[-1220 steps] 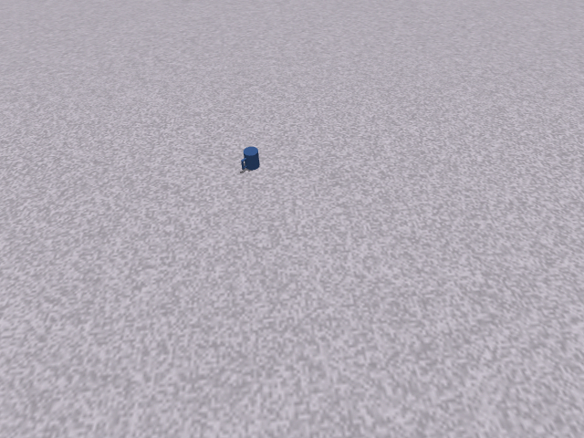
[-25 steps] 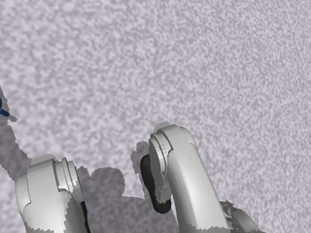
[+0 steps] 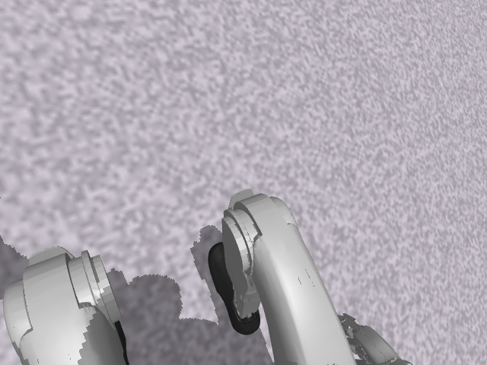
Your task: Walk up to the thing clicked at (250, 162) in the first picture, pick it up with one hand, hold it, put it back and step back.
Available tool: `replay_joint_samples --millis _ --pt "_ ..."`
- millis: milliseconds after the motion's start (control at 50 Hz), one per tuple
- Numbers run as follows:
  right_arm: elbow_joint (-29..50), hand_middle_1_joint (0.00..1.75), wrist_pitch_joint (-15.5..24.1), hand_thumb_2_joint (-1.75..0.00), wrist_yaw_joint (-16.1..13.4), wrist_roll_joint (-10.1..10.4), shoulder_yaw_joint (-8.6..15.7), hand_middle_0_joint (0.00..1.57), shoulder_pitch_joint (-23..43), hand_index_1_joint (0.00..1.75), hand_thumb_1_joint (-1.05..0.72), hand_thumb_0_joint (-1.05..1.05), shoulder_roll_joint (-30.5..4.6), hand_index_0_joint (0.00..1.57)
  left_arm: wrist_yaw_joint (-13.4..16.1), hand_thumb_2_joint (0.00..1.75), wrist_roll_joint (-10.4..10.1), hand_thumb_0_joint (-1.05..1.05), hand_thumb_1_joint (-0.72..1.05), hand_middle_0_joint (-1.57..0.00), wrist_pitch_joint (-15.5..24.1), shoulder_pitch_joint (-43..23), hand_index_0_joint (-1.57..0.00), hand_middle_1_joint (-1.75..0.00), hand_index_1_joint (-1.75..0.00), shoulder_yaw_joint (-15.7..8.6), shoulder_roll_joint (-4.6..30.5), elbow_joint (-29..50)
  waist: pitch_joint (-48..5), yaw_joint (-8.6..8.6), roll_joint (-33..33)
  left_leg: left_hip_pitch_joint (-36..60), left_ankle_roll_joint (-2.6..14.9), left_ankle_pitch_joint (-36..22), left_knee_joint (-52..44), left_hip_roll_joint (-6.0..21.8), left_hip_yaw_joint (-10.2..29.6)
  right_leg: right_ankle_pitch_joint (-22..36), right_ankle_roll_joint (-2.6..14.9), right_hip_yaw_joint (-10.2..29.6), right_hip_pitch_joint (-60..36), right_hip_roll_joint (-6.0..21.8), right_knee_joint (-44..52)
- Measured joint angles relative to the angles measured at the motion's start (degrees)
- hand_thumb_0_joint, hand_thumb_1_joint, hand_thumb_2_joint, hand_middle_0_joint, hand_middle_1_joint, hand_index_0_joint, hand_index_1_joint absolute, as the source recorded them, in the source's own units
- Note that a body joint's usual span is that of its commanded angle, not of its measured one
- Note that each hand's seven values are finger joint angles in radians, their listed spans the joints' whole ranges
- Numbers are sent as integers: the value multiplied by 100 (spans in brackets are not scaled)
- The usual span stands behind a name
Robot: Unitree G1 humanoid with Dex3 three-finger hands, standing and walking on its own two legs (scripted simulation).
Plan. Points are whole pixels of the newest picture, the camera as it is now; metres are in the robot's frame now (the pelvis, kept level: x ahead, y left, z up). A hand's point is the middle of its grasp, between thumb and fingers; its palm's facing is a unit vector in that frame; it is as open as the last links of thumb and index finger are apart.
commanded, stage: open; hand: left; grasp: from above
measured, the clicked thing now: out of the picture +0.45 +0.33 -0.26
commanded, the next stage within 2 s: withdraw in 1.02 s
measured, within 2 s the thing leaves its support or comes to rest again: neither
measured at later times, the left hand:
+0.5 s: hand out of the picture +0.46 +0.35 -0.22, palm faces -0.46 -0.14 -0.88, open 13.0 cm
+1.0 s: hand out of the picture +0.45 +0.35 -0.22, palm faces -0.47 -0.14 -0.87, open 13.2 cm
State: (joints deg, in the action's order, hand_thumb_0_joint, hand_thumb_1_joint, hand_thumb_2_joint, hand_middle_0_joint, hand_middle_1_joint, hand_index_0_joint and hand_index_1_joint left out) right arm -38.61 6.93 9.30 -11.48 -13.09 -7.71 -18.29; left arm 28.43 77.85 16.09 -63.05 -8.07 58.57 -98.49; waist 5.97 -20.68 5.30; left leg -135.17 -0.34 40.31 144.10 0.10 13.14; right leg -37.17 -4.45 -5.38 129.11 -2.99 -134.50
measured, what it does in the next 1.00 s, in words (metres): stands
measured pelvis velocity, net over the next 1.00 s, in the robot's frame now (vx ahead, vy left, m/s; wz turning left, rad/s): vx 0.00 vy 0.00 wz -0.01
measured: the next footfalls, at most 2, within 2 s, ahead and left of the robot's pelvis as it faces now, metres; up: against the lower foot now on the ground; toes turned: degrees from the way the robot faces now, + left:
none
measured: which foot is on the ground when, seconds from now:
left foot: down 0.00-1.00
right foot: down 0.00-1.00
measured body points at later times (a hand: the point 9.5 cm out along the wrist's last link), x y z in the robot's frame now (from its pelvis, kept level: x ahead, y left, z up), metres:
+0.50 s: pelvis +0.00 +0.01 +0.00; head +0.27 +0.13 +0.34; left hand +0.48 +0.35 -0.17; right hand +0.05 -0.26 -0.06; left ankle +0.06 +0.13 -0.28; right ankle +0.12 -0.13 -0.27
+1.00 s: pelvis +0.00 +0.00 +0.00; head +0.27 +0.13 +0.34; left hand +0.48 +0.35 -0.17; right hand +0.06 -0.26 -0.06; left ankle +0.06 +0.13 -0.28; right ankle +0.12 -0.13 -0.27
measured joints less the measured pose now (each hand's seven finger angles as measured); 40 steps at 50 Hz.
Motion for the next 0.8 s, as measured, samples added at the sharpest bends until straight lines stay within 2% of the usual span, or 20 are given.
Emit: replay_joint_samples --millis 220,420,580,800 --pt "-9 30 92 -89 52 -27 -58 20 -81 30 -89 0 -2 20 55 89 6 -2 -26 -36 -162 0 -38 -106 -102 51 26 47 -12 -52 62 -68 42 -50 31 -19 20 31 70 -34 6 7 15" --pt "52 30 129 -89 138 -3 -49 20 -68 30 -89 0 -9 20 -81 102 -161 -1 -42 -19 -324 57 -21 -117 -114 80 -17 280 2 -43 26 -98 77 -17 29 -22 16 -8 90 -44 3 19 41" --pt "127 30 83 -89 167 37 -50 20 -29 30 -89 0 -5 20 -217 106 -267 0 -46 -13 -305 140 -15 -119 -117 92 -72 471 3 7 -14 -64 63 21 -11 -30 17 -47 75 -48 -29 41 72" --pt "192 30 33 -89 144 41 -63 20 22 30 -89 0 -19 20 -227 108 -272 0 -46 -12 -188 150 -13 -119 -117 110 -39 495 4 35 -9 -15 25 28 -49 -29 37 -43 63 -63 -56 47 99"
